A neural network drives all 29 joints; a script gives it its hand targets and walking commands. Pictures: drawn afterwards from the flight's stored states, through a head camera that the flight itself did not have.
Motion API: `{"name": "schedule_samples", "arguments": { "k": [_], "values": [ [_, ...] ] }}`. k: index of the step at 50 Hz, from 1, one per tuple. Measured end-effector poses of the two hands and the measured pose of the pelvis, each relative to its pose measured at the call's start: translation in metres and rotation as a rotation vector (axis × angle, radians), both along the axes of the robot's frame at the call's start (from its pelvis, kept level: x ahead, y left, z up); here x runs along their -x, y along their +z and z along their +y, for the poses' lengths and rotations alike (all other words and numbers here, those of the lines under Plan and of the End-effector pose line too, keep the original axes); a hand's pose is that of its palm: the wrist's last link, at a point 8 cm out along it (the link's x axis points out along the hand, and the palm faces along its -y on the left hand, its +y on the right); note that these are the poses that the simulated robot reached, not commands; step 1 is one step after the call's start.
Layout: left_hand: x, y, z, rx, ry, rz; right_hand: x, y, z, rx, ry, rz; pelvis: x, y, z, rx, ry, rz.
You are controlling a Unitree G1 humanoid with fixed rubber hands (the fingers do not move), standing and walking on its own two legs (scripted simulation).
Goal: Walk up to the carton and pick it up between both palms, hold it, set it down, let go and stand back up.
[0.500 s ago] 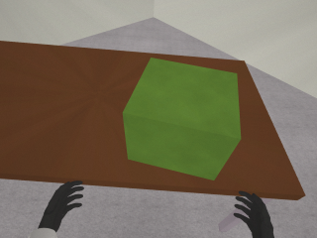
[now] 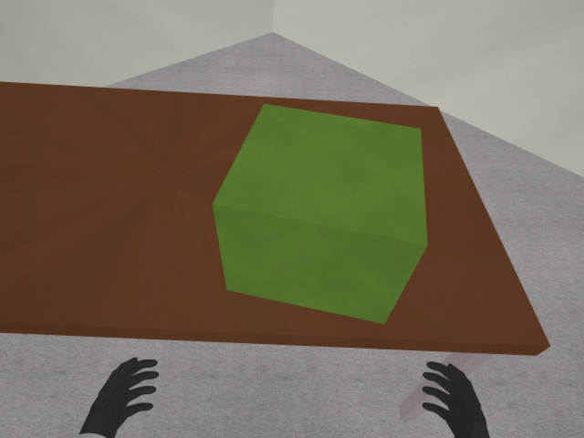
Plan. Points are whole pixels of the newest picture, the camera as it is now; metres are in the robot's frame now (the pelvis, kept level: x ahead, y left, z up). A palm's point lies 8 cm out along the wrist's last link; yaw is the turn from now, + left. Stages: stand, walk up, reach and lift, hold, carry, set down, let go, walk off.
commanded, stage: set down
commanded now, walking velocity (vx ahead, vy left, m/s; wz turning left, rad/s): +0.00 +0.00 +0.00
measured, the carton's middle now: (322, 210) +0.49 -0.03 +0.00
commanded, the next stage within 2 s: let go in 0.94 s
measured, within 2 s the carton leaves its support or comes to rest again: neither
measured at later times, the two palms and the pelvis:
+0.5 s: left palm (111, 432) +0.14 +0.24 -0.07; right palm out of the picture +0.15 -0.21 -0.06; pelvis -0.01 +0.00 +0.00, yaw +0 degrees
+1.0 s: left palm (129, 426) +0.15 +0.23 -0.08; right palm out of the picture +0.15 -0.23 -0.09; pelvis +0.01 -0.01 +0.00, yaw +0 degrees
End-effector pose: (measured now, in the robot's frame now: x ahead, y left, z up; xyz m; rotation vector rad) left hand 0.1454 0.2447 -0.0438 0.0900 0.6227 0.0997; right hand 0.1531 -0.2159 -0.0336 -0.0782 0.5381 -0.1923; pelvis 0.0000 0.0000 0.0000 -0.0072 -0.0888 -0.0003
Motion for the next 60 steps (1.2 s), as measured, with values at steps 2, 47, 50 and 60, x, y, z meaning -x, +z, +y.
{"name": "schedule_samples", "arguments": {
  "k": [2,47,50,60],
  "values": [
    [0.0,-0.001,0.002,-0.012,0.01,0.0,0.0,-0.002,0.001,0.003,0.015,0.008,0.003,0.0,0.0,-0.002,-0.004,-0.001],
    [-0.007,-0.037,-0.016,-0.073,0.016,0.223,0.002,-0.055,-0.009,0.018,0.107,0.201,-0.006,-0.003,-0.009,-0.009,0.004,0.011],
    [-0.008,-0.038,-0.018,-0.07,0.017,0.238,0.0,-0.057,-0.011,0.021,0.115,0.208,-0.008,-0.003,-0.011,-0.01,0.005,0.013],
    [-0.018,-0.045,-0.03,-0.058,0.003,0.226,-0.004,-0.052,-0.025,0.053,0.121,0.209,-0.011,-0.003,-0.019,-0.012,0.009,0.011]
  ]
}}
